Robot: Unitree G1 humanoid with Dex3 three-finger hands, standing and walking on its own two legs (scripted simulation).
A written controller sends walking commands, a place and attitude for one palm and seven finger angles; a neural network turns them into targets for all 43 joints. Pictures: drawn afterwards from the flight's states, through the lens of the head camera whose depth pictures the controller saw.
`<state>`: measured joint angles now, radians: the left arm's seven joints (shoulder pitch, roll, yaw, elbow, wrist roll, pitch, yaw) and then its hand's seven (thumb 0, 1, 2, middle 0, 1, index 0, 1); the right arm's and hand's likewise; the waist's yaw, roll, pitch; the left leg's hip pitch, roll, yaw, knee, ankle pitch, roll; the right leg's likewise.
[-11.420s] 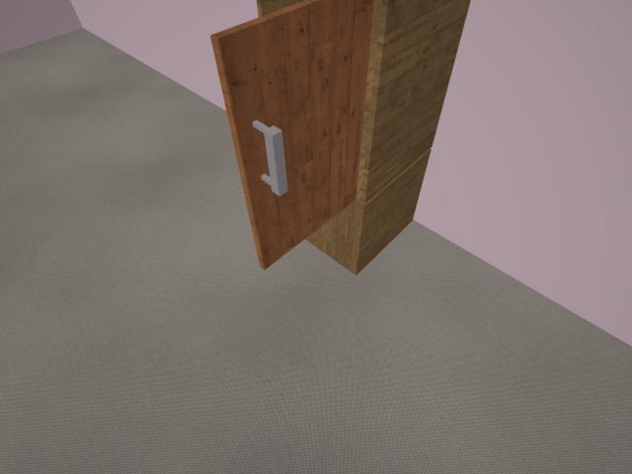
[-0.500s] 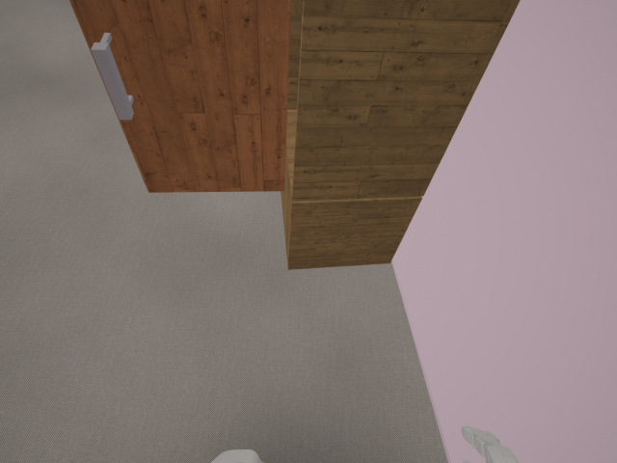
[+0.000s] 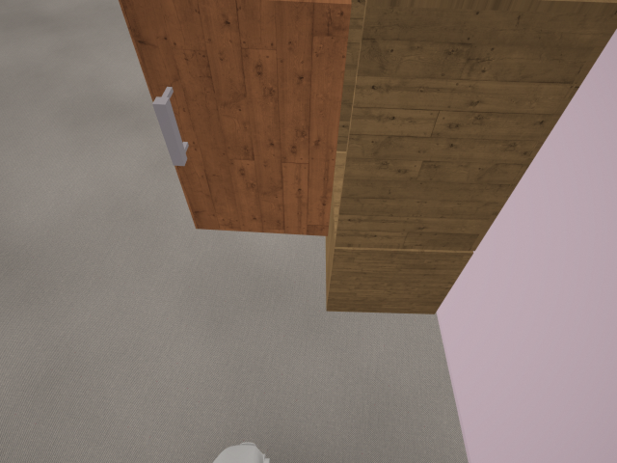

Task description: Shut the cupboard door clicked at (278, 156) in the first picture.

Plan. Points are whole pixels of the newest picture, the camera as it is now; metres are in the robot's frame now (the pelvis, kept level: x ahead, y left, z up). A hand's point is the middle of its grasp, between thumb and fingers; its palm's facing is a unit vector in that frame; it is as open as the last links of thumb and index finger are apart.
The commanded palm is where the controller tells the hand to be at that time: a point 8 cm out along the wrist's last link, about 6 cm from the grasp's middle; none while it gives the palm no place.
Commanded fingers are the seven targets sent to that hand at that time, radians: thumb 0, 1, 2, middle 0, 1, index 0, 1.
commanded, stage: take the last steps up to it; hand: left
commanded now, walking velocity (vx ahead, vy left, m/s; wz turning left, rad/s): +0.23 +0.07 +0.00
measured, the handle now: (174, 127) +0.69 +0.33 +0.01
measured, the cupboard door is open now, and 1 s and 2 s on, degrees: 88 88 88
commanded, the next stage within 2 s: come to a stop and stand still in 0.22 s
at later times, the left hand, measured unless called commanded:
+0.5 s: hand (200, 381) +0.25 +0.20 -0.17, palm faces -0.04 -0.98 -0.22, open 7.4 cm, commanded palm none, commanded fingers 0.00 0.90 0.90 -0.20 -0.30 -0.20 -0.30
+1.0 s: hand (164, 451) +0.15 +0.23 -0.19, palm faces +0.01 -0.95 -0.30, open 7.4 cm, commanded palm none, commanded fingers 0.00 0.90 0.90 -0.20 -0.30 -0.20 -0.30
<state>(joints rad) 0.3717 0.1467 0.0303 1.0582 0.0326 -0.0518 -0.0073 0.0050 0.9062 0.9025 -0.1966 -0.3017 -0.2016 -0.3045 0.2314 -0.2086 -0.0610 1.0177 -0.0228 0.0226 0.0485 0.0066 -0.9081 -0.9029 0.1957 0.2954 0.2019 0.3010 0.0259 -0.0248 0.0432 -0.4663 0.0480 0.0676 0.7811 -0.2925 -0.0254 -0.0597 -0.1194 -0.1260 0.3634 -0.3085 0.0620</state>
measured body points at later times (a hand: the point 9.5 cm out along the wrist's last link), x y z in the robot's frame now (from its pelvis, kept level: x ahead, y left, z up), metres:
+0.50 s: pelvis +0.15 +0.03 -0.01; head +0.17 +0.01 +0.44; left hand +0.26 +0.25 -0.15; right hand +0.12 -0.19 -0.18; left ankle +0.10 +0.14 -0.74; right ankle +0.17 -0.06 -0.74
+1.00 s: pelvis +0.13 +0.03 -0.02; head +0.15 +0.01 +0.43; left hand +0.15 +0.28 -0.16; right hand +0.20 -0.21 -0.17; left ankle +0.11 +0.14 -0.74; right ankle +0.12 -0.10 -0.74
